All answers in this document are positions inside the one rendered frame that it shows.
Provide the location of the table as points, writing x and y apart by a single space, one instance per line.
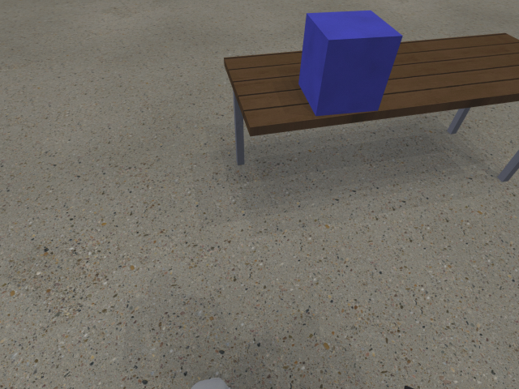
427 76

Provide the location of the carton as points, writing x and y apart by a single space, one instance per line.
347 58

